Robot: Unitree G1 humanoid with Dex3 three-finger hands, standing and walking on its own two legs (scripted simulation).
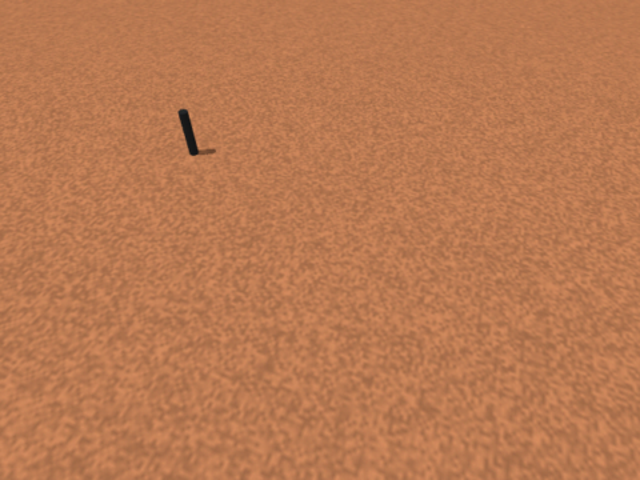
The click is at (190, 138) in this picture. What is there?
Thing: slim round
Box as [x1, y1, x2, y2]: [178, 109, 198, 155]
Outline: 181,109 178,111 189,152 190,154 194,155 198,152 188,114 185,109
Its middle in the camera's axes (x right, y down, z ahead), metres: -0.65 -0.51 +1.92
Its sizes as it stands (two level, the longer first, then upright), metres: 0.045 0.045 0.242
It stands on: the floor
